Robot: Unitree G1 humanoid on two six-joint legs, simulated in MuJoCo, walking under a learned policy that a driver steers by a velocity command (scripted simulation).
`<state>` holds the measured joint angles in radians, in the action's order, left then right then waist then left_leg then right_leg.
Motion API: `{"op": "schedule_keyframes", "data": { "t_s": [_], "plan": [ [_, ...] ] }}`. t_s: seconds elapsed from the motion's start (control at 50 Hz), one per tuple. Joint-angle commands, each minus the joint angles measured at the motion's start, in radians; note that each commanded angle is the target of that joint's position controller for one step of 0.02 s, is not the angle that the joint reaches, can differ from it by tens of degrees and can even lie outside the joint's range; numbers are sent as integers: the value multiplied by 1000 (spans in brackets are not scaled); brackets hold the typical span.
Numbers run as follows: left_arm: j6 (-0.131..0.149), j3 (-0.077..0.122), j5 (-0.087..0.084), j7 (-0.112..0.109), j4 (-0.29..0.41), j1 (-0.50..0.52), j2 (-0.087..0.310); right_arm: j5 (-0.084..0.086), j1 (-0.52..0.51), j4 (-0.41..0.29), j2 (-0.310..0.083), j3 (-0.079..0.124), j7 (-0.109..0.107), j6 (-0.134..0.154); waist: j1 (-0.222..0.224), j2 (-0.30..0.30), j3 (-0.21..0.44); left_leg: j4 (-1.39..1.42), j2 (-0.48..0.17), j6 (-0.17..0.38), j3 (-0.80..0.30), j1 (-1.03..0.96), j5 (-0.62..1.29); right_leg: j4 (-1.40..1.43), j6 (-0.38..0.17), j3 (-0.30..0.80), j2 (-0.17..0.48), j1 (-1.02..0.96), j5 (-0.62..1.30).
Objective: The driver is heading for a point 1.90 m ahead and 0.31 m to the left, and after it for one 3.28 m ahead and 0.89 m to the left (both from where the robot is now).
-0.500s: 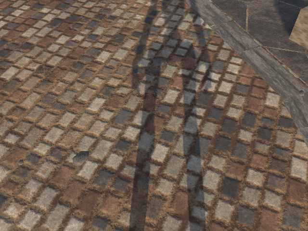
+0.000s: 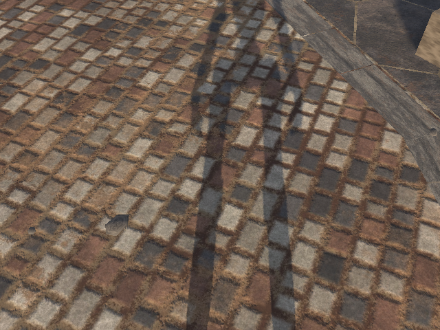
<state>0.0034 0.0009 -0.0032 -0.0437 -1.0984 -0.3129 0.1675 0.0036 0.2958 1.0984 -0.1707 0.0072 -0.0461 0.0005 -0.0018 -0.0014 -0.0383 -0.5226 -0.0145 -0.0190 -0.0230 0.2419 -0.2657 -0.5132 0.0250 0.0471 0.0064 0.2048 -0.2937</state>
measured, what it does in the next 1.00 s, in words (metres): walks ahead: left foot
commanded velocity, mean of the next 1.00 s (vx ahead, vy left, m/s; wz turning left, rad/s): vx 0.33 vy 0.00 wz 0.00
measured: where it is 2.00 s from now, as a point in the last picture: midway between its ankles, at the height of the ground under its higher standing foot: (234, 219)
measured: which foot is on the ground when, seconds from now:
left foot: down 0.00-0.40, up 0.42-0.76, down 0.78-1.00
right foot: down 0.00-0.78, up 0.80-1.00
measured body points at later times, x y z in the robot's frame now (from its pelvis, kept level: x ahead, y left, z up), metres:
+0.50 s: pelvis +0.09 -0.03 +0.00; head +0.09 -0.04 +0.45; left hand +0.02 +0.21 -0.15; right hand +0.11 -0.27 -0.15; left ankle +0.03 +0.10 -0.65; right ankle -0.01 -0.13 -0.74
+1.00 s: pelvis +0.35 +0.03 +0.01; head +0.36 +0.04 +0.46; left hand +0.46 +0.29 -0.12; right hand +0.39 -0.23 -0.13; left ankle +0.38 +0.11 -0.74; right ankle +0.37 -0.13 -0.65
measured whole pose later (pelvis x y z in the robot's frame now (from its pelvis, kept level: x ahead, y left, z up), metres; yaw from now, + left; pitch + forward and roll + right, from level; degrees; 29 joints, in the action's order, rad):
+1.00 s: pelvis +0.35 +0.03 +0.01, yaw -1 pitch +0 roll +1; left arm 0.09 0.05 -0.02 -0.02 -0.91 -0.23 0.25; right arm 0.00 0.30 0.97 -0.23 0.04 0.04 0.11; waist -0.03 0.04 -0.01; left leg -0.32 0.08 0.09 0.07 0.20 -0.14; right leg -1.15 -0.05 0.04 0.12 0.60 -0.23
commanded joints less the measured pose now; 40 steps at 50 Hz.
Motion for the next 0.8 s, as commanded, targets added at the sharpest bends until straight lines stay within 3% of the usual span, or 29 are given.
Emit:
{"op": "schedule_keyframes", "data": {
  "t_s": [0.02,0.1,0.14,0.18,0.2,0.26,0.3,0.32,0.34,0.36,0.38,0.4,0.42,0.44,0.46,0.48,0.5,0.54,0.58,0.62,0.66,0.7,0.72,0.76,0.78,0.8],
  "plan": [
    [4,13,0,-3,9,-80,83,0,73,-13,-86,13,-3,4,0,-1,-36,92,3,19,10,-10,98,98,-19,-18,-8,60,108],
    [4,13,-1,-3,8,-86,80,1,80,-15,-84,13,-3,5,0,-1,-37,91,3,20,10,-9,98,97,-19,-19,-8,61,108],
    [1,13,-6,-6,-6,-111,73,5,104,-2,-81,15,-6,1,0,-5,-24,88,29,32,28,-4,-167,84,-32,-45,-37,69,-135],
    [5,22,-13,-11,12,-99,95,14,100,-14,-108,25,-10,4,0,-15,-100,96,15,70,-4,80,-455,63,-68,-34,-36,155,-397],
    [15,21,-15,-9,21,-96,87,17,102,-21,-108,26,-8,14,-2,-22,-131,106,-7,88,-38,102,-496,56,-83,-17,-20,187,-423],
    [55,19,-21,6,42,-81,64,26,160,-20,-120,36,5,48,-23,-55,-126,136,-81,142,-157,47,-492,-20,-95,-11,-9,245,-336],
    [78,13,-23,20,64,-61,33,30,201,-19,-158,49,14,62,-30,-136,-108,222,-174,202,-317,5,-545,-128,-95,-54,-34,265,-233],
    [89,11,-26,25,70,-64,22,31,194,-26,-175,54,17,65,-18,-170,-105,264,-222,227,-391,18,-551,-165,-101,-73,-38,241,-179],
    [97,12,-26,28,70,-73,25,31,169,-40,-177,55,19,66,-1,-165,-114,277,-233,233,-412,73,-531,-151,-117,-70,-35,181,-161],
    [102,13,-26,30,56,-121,22,32,113,-64,-177,53,21,67,37,-151,-126,249,-209,216,-372,162,-488,-78,-134,-59,-31,71,-156],
    [106,19,-29,31,18,-239,33,36,1,-104,-168,49,23,70,106,-119,-134,157,-146,173,-256,265,-397,32,-152,-12,-9,-61,-152],
    [110,43,-33,31,-31,-384,114,41,-92,-149,-105,34,26,85,157,73,-138,-115,-9,94,-39,439,-227,154,-196,197,87,-228,-190],
    [117,83,-35,43,-49,-497,259,35,-109,-190,-71,25,28,116,180,347,-99,-454,64,50,80,628,-169,283,-289,561,307,-407,-22],
    [124,63,-8,46,-33,-470,196,31,-119,-192,-107,32,35,135,151,243,-88,-643,30,70,-18,731,-263,276,-311,653,365,-432,99],
    [125,52,2,48,-16,-415,158,39,-107,-194,-106,32,47,147,110,154,-99,-761,-6,90,-42,792,-225,251,-297,575,353,-450,196],
    [122,45,2,52,-1,-372,145,42,-117,-201,-105,33,54,153,90,103,-91,-811,-31,102,-28,843,-168,251,-284,487,332,-468,275],
    [111,35,-4,52,3,-346,127,38,-145,-215,-111,37,58,155,78,64,-97,-794,-59,107,-16,873,-118,270,-262,397,315,-468,346],
    [87,15,-2,43,7,-331,71,31,-170,-236,-91,37,71,146,61,82,-87,-702,-88,97,21,799,-49,318,-210,249,249,-403,397],
    [77,10,3,25,42,-261,81,26,-229,-271,-54,20,85,134,42,82,-110,-490,-75,71,63,645,78,380,-187,136,187,-226,363],
    [85,20,-2,10,72,-223,145,18,-312,-312,-41,8,89,123,40,94,-109,-238,-32,51,95,379,238,445,-177,57,141,-33,308],
    [96,39,-18,7,65,-251,202,26,-349,-339,-85,16,85,111,30,128,-113,-151,-9,56,92,280,273,482,-188,66,184,-43,309],
    [96,47,-25,8,60,-255,202,30,-352,-355,-139,31,83,110,5,126,-107,-65,9,86,83,260,266,418,-169,56,213,-159,486],
    [90,52,-18,9,60,-252,209,29,-319,-351,-165,44,82,111,-21,137,-64,-52,29,103,91,209,247,333,-153,43,223,-220,679],
    [68,53,6,15,69,-239,204,37,-55,-275,-229,83,74,105,-148,150,112,-58,73,151,115,-104,208,-16,-112,-11,182,-212,969],
    [66,39,22,20,97,-231,174,31,115,-236,-287,100,66,98,-207,72,232,-73,-90,203,-76,-408,140,-323,-86,-22,138,15,712],
    [87,-6,11,35,104,-379,-12,3,200,-206,-369,113,76,97,-112,-275,435,99,-369,379,-624,-693,-147,-734,-32,0,-73,337,-77]
  ]
}}
Velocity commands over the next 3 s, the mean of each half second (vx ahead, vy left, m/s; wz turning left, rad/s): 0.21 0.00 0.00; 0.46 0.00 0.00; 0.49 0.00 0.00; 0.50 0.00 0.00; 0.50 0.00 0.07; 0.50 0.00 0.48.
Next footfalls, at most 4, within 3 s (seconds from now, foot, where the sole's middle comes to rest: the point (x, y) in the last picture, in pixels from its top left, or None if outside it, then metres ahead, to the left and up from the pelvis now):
0.78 left None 0.42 0.11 -0.77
1.34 right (270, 261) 0.73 -0.14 -0.77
1.90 left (202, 186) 1.04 0.10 -0.77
2.46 right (260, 128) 1.36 -0.14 -0.77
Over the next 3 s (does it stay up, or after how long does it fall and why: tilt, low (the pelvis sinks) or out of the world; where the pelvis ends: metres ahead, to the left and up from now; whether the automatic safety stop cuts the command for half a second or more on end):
stays up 1.47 0.03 -0.02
